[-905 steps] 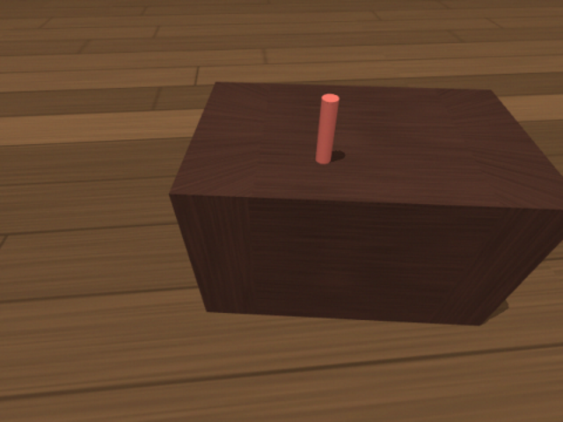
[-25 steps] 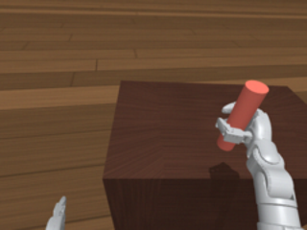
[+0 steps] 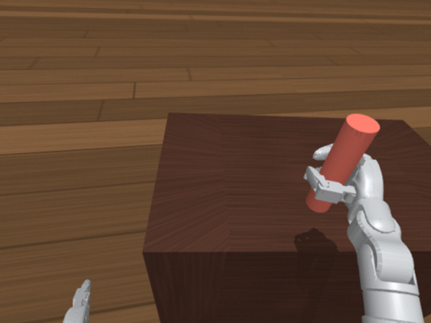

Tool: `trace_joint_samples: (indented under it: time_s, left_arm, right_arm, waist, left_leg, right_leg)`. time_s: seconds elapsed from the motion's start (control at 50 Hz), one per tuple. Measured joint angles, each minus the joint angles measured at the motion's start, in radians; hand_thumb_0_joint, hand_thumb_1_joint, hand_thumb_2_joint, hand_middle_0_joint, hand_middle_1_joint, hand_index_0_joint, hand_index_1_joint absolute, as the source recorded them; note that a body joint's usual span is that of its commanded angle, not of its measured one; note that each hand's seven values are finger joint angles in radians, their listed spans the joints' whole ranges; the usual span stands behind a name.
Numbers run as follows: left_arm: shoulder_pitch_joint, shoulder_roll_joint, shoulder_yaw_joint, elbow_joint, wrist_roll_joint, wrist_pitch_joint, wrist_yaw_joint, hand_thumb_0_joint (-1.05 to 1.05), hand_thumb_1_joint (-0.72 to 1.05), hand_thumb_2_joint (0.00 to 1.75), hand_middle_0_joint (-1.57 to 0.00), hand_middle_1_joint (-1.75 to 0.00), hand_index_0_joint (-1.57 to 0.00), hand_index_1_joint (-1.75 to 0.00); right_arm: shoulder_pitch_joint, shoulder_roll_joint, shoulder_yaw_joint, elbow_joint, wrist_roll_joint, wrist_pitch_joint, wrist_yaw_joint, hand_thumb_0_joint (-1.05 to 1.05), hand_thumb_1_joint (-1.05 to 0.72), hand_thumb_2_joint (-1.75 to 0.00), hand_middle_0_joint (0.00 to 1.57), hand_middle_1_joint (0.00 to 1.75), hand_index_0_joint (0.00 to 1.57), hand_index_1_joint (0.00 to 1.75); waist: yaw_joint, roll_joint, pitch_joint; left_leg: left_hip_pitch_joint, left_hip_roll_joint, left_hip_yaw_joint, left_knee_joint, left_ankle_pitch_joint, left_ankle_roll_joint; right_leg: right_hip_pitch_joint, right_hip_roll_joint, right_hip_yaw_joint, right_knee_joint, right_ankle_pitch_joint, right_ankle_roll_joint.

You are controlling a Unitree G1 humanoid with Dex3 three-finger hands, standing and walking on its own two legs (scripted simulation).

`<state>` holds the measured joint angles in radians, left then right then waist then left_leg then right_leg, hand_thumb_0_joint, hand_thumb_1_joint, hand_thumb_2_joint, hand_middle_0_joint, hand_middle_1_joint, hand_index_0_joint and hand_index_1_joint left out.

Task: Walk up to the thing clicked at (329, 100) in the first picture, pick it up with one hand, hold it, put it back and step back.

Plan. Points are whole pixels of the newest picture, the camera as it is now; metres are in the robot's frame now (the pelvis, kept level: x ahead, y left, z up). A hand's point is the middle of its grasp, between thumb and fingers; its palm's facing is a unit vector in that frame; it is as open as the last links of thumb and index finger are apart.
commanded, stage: hold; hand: right
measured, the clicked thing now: (336, 169) +0.34 -0.18 +0.19
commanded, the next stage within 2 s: crouch in 0.08 s
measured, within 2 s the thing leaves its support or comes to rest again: neither
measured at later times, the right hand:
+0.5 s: hand (317, 177) +0.37 -0.18 +0.14, palm faces +0.19 +0.98 -0.01, open 5.8 cm
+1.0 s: hand (302, 172) +0.45 -0.19 +0.08, palm faces +0.18 +0.98 +0.00, open 5.8 cm
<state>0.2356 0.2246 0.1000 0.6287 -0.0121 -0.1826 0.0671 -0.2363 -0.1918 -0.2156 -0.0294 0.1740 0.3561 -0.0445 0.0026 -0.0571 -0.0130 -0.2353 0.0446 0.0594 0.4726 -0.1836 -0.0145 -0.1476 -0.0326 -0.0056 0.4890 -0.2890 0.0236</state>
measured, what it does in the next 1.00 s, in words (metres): stands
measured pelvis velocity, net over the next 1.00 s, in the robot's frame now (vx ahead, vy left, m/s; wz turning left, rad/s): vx -0.01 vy -0.01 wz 0.03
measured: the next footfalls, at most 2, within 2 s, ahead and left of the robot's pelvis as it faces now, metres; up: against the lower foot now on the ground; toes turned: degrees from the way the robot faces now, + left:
none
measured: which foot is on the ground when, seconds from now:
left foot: down 0.00-1.00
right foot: down 0.00-1.00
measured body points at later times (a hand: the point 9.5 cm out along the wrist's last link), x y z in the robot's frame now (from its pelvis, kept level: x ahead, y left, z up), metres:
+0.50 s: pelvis +0.00 +0.00 +0.00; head -0.01 +0.02 +0.45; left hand +0.16 +0.26 -0.08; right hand +0.35 -0.23 +0.15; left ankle +0.05 +0.13 -0.74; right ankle -0.01 -0.13 -0.74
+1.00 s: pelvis -0.01 -0.01 -0.02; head +0.04 -0.01 +0.43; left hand +0.12 +0.26 -0.08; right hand +0.44 -0.24 +0.08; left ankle +0.05 +0.13 -0.74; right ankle -0.01 -0.13 -0.74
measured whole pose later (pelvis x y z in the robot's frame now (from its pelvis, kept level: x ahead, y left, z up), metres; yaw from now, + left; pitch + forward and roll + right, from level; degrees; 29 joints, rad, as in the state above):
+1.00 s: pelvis -0.01 -0.01 -0.02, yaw +1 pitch +8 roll +0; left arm 0.25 0.21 0.03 0.51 0.02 -0.19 0.06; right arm -0.71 -0.36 -0.36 0.95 0.10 -0.19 0.01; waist 0.12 0.01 -0.04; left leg -0.56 0.04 0.03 0.62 -0.20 -0.02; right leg -0.49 -0.04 -0.02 0.69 -0.34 0.02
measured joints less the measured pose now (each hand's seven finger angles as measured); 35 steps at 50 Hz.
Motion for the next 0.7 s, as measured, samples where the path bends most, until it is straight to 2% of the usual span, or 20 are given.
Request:
trace_joint_samples:
  time_s: [0.28, 0.42, 0.52, 0.7]
  left_arm:
    - [-0.003, -0.001, -0.004, -0.002, -0.002, -0.001, -0.005, -0.01, -0.54, 0.06, -0.06, -0.05, -0.05, -0.05]
    - [-0.011, -0.006, -0.009, 0.014, 0.002, -0.008, -0.013, -0.01, -0.54, 0.06, -0.05, -0.04, -0.05, -0.04]
    - [-0.011, -0.006, -0.018, 0.008, 0.004, -0.022, -0.008, -0.01, -0.54, 0.06, -0.05, -0.04, -0.05, -0.04]
    - [-0.013, -0.013, -0.025, -0.036, 0.017, -0.034, 0.001, -0.01, -0.55, 0.06, -0.06, -0.04, -0.05, -0.05]
  right_arm:
    - [-0.031, -0.001, -0.002, 0.009, 0.004, 0.014, 0.007, -0.02, -0.08, -1.14, 0.93, 1.12, 1.0, 1.13]
    - [-0.068, -0.01, -0.019, 0.127, -0.003, -0.013, 0.012, -0.02, -0.08, -1.13, 0.92, 1.12, 1.0, 1.13]
    - [-0.127, -0.025, -0.032, 0.281, -0.018, -0.092, 0.014, -0.02, -0.09, -1.13, 0.92, 1.12, 0.99, 1.13]
    - [-0.261, -0.074, -0.071, 0.584, -0.045, -0.299, 0.02, -0.02, -0.09, -1.13, 0.92, 1.11, 0.99, 1.12]
  waist:
    - [-0.001, -0.004, -0.002]
    - [0.007, 0.003, 0.002]
    - [0.019, 0.02, 0.012]
    - [0.059, 0.053, 0.014]
  left_leg:
    - [0.001, 0.0, 0.002, 0.0, -0.003, 0.0]
    - [-0.021, 0.0, 0.001, 0.009, -0.003, 0.001]
    - [-0.053, -0.001, -0.002, 0.024, -0.001, 0.003]
    - [-0.141, -0.007, -0.014, 0.061, 0.001, 0.005]
  right_leg:
    - [0.0, 0.0, 0.002, 0.0, -0.002, 0.0]
    - [-0.021, -0.001, 0.001, 0.007, -0.002, 0.0]
    - [-0.052, -0.001, -0.001, 0.023, -0.002, 0.002]
    - [-0.141, -0.008, -0.01, 0.075, -0.013, 0.003]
